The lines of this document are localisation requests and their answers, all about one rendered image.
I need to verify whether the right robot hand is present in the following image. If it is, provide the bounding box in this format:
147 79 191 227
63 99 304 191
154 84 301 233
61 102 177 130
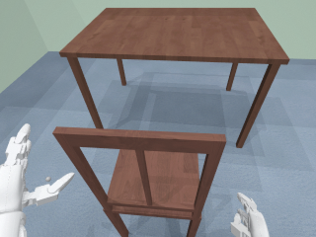
230 193 270 237

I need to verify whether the left robot forearm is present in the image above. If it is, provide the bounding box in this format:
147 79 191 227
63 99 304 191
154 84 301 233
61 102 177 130
0 210 28 237

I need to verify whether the chair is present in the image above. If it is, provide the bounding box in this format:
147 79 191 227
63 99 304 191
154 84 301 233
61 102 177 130
52 126 227 237

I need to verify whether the table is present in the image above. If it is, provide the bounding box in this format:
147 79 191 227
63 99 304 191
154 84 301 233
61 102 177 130
59 8 290 148

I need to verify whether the left robot hand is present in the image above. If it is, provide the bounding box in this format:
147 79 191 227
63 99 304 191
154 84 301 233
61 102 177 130
0 123 75 213

